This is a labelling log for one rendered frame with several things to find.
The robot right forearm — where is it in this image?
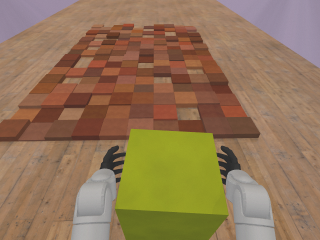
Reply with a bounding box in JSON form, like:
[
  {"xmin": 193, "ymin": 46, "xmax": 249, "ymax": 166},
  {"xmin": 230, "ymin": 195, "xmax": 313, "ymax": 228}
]
[{"xmin": 225, "ymin": 169, "xmax": 276, "ymax": 240}]

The left robot hand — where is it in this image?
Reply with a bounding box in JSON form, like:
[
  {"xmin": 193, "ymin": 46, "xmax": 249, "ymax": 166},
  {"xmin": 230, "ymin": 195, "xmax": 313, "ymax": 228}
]
[{"xmin": 100, "ymin": 145, "xmax": 126, "ymax": 183}]

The carton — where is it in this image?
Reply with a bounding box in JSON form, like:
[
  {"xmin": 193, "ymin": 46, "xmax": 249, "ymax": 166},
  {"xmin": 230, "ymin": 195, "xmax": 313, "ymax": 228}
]
[{"xmin": 115, "ymin": 129, "xmax": 229, "ymax": 240}]

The right robot hand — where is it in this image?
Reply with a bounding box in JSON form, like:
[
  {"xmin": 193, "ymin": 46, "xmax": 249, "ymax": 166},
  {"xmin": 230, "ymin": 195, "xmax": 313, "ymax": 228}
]
[{"xmin": 216, "ymin": 145, "xmax": 241, "ymax": 185}]

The robot left forearm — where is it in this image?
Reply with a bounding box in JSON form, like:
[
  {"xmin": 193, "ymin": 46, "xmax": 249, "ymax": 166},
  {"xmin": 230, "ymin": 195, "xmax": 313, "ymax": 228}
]
[{"xmin": 71, "ymin": 168, "xmax": 117, "ymax": 240}]

